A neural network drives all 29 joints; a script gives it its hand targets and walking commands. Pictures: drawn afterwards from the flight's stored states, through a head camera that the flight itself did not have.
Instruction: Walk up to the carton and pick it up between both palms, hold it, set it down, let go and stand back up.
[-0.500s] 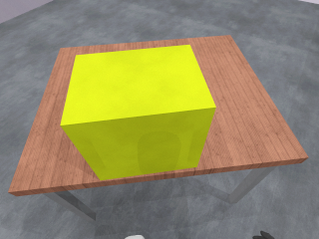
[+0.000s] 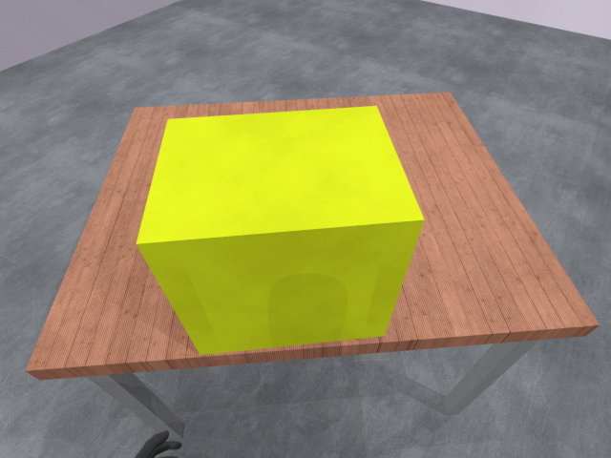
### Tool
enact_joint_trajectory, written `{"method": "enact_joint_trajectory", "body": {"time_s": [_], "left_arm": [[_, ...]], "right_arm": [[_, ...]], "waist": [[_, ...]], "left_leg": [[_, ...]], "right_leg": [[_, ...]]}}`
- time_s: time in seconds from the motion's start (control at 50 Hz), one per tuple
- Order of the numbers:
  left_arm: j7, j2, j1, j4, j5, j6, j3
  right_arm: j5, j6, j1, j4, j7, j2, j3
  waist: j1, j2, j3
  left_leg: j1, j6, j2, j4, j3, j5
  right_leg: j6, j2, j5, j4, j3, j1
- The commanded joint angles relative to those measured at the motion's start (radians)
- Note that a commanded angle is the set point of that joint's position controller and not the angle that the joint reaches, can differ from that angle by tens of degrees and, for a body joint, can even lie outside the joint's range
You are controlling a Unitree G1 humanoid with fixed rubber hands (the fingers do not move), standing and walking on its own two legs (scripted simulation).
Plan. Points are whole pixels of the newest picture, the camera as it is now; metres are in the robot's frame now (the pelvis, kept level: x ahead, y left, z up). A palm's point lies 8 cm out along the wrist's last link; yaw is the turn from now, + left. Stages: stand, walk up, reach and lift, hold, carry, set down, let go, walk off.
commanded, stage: walk up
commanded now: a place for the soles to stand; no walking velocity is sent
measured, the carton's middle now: (284, 236) +0.43 +0.06 +0.03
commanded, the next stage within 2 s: stand in 1.60 s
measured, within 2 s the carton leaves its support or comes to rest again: neither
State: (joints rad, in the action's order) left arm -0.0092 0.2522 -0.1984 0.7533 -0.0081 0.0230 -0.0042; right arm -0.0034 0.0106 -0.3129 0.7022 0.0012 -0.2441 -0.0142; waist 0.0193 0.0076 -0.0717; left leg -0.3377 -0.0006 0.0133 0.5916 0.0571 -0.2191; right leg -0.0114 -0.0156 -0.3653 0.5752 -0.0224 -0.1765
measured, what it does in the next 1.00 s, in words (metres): stands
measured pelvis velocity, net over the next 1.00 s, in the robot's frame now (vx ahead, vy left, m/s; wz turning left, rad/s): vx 0.00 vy -0.02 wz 0.19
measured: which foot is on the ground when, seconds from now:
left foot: down 0.00-1.00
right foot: down 0.00-1.00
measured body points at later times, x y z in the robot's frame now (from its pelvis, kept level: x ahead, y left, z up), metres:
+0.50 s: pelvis +0.00 -0.01 -0.01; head +0.02 +0.01 +0.44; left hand +0.05 +0.27 -0.14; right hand +0.12 -0.26 -0.12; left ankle +0.06 +0.12 -0.73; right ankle -0.03 -0.11 -0.73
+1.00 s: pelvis +0.00 -0.02 -0.01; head +0.02 -0.01 +0.44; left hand +0.02 +0.26 -0.14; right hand +0.15 -0.26 -0.12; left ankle +0.06 +0.12 -0.73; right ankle -0.03 -0.11 -0.73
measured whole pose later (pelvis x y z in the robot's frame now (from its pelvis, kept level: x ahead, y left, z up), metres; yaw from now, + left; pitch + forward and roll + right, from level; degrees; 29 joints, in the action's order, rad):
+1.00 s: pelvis +0.00 -0.02 -0.01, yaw +11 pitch -3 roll -1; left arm -0.01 0.29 -0.30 0.73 -0.01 0.05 0.01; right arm -0.02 0.03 -0.31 0.65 -0.01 -0.25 -0.04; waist -0.02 0.00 -0.10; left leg -0.40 -0.01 0.09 0.71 0.18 -0.25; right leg -0.03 0.04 -0.46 0.68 -0.20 -0.17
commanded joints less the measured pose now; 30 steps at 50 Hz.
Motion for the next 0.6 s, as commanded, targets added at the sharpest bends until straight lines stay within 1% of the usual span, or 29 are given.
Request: {"method": "enact_joint_trajectory", "body": {"time_s": [0.0,0.02,0.04,0.06,0.1,0.16,0.26,0.3,0.34,0.4,0.5,0.54,0.58], "left_arm": [[0.010,0.163,0.015,-0.091,0.003,-0.023,0.048],[0.009,0.161,0.019,-0.090,0.003,-0.022,0.048],[0.009,0.159,0.020,-0.090,0.002,-0.021,0.047],[0.008,0.159,0.017,-0.092,0.008,-0.021,0.050],[0.007,0.168,0.024,-0.091,0.007,-0.018,0.052],[0.008,0.169,0.019,-0.088,0.004,-0.014,0.052],[0.009,0.165,-0.007,-0.084,0.001,-0.008,0.053],[0.009,0.162,-0.023,-0.082,0.001,-0.008,0.053],[0.009,0.162,-0.036,-0.082,0.001,-0.008,0.054],[0.010,0.169,-0.046,-0.082,0.000,-0.010,0.057],[0.011,0.195,-0.034,-0.089,-0.003,-0.008,0.063],[0.011,0.199,-0.035,-0.093,-0.004,-0.003,0.064],[0.011,0.198,-0.041,-0.097,-0.004,0.004,0.064]], "right_arm": [[-0.003,-0.032,-0.018,-0.107,-0.010,-0.157,-0.055],[-0.002,-0.032,-0.028,-0.108,-0.010,-0.160,-0.059],[-0.004,-0.032,-0.030,-0.109,-0.010,-0.160,-0.060],[-0.003,-0.030,-0.026,-0.107,-0.011,-0.152,-0.057],[-0.005,-0.030,-0.033,-0.111,-0.013,-0.149,-0.058],[-0.006,-0.031,-0.048,-0.113,-0.014,-0.156,-0.063],[-0.008,-0.032,-0.057,-0.121,-0.017,-0.172,-0.071],[-0.010,-0.031,-0.055,-0.126,-0.019,-0.177,-0.072],[-0.011,-0.030,-0.054,-0.130,-0.021,-0.178,-0.073],[-0.012,-0.027,-0.052,-0.135,-0.022,-0.173,-0.073],[-0.011,-0.025,-0.052,-0.144,-0.021,-0.156,-0.072],[-0.011,-0.025,-0.054,-0.148,-0.020,-0.158,-0.074],[-0.009,-0.025,-0.055,-0.150,-0.020,-0.167,-0.077]], "waist": [[-0.013,-0.038,0.075],[-0.009,-0.030,0.087],[-0.011,-0.010,0.083],[-0.014,0.000,0.086],[-0.011,-0.011,0.064],[-0.011,-0.006,0.056],[-0.021,0.024,0.062],[-0.026,0.038,0.068],[-0.028,0.045,0.072],[-0.026,0.039,0.076],[-0.015,-0.007,0.059],[-0.015,-0.016,0.056],[-0.017,-0.016,0.057]], "left_leg": [[0.065,0.052,-0.072,-0.056,0.108,0.163],[0.070,0.050,-0.070,-0.054,0.110,0.145],[0.069,0.052,-0.068,-0.058,0.116,0.127],[0.059,0.042,-0.054,-0.057,0.123,0.108],[0.045,0.035,-0.042,-0.049,0.122,0.099],[0.038,0.037,-0.039,-0.045,0.138,0.106],[0.000,0.052,-0.056,-0.071,0.207,0.095],[-0.015,0.058,-0.062,-0.086,0.238,0.078],[-0.025,0.060,-0.061,-0.089,0.253,0.069],[-0.021,0.055,-0.043,-0.061,0.239,0.083],[0.003,0.038,0.003,0.039,0.147,0.157],[0.011,0.041,0.001,0.047,0.149,0.177],[0.006,0.050,-0.006,0.040,0.174,0.179]], "right_leg": [[-0.048,0.133,0.105,-0.142,0.100,-0.066],[-0.052,0.134,0.084,-0.143,0.099,-0.069],[-0.053,0.135,0.066,-0.143,0.093,-0.074],[-0.057,0.133,0.058,-0.153,0.098,-0.066],[-0.062,0.143,0.049,-0.158,0.092,-0.075],[-0.064,0.146,0.042,-0.150,0.074,-0.077],[-0.052,0.125,0.028,-0.105,0.034,-0.042],[-0.046,0.116,0.021,-0.093,0.025,-0.027],[-0.045,0.114,0.018,-0.090,0.021,-0.016],[-0.053,0.129,0.027,-0.103,0.022,-0.016],[-0.087,0.196,0.081,-0.132,0.023,-0.055],[-0.088,0.198,0.083,-0.117,0.006,-0.066],[-0.080,0.182,0.065,-0.091,-0.012,-0.063]]}}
